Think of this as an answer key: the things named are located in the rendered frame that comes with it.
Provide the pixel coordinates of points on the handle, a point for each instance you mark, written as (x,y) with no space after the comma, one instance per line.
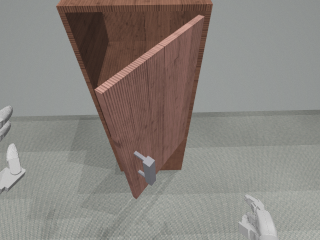
(149,168)

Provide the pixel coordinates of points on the left robot hand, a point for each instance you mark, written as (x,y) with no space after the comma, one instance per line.
(14,172)

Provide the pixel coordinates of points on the cupboard door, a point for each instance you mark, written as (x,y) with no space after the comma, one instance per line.
(146,104)

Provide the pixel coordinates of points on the right robot hand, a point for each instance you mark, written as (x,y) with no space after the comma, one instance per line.
(260,224)

